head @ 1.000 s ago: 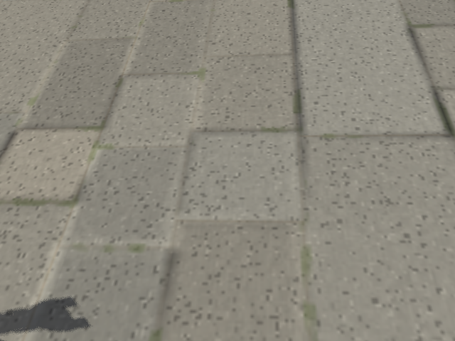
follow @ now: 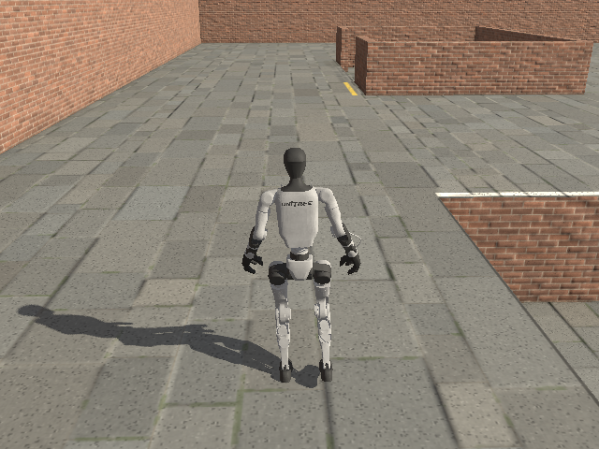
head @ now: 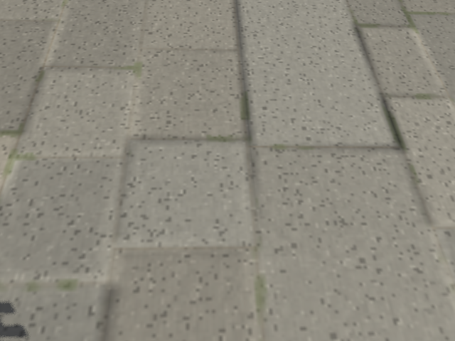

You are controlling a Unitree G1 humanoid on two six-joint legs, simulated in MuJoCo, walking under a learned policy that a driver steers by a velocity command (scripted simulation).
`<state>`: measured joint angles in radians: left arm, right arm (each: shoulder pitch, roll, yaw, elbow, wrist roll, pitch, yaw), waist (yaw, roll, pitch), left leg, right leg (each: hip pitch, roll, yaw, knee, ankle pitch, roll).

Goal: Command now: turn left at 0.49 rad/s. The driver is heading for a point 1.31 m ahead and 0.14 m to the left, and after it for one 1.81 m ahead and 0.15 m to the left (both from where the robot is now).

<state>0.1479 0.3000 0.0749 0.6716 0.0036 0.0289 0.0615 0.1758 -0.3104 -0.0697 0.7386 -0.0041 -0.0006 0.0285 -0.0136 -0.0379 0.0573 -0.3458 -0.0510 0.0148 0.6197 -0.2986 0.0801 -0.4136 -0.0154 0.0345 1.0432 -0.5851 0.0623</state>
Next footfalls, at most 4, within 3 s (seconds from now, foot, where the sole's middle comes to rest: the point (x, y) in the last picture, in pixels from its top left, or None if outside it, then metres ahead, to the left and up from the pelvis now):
0.40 right None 0.10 -0.13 -0.76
0.84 left None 0.15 0.19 -0.76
1.36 right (187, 309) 0.53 0.10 -0.76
1.82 left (121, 231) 0.78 0.32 -0.76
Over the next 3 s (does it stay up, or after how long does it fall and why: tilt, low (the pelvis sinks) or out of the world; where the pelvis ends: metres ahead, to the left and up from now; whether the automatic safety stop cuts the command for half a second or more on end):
stays up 1.03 0.10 0.01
